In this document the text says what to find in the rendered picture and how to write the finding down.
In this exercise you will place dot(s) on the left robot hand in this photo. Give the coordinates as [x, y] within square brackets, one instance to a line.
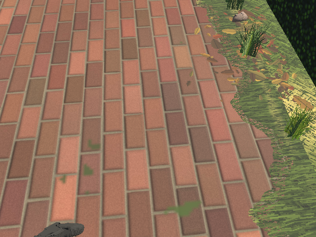
[58, 229]

